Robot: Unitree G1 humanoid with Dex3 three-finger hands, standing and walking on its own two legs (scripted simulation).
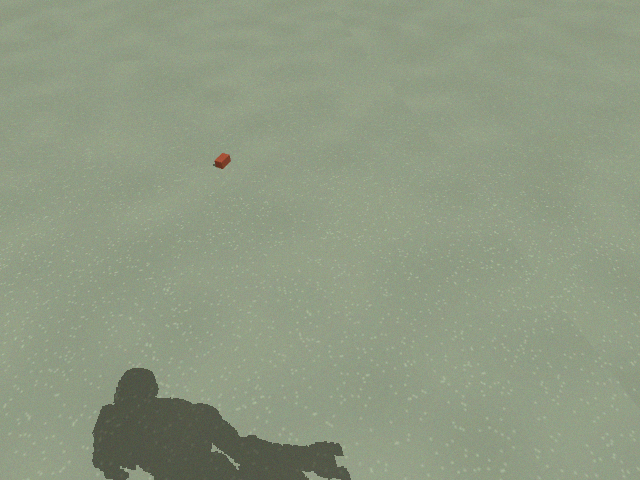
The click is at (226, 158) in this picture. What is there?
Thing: small box
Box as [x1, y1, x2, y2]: [215, 153, 230, 168]
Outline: 222,153 215,160 216,166 223,168 230,161 229,155
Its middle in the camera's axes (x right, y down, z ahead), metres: -0.52 -0.40 +2.06
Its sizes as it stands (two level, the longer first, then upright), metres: 0.074 0.043 0.041
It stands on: the floor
